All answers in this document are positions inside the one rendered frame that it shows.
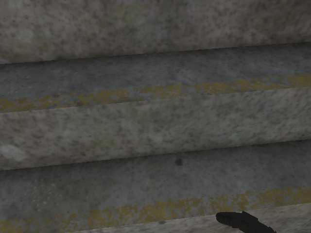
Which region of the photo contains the right robot hand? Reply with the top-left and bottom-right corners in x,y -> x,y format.
216,211 -> 277,233

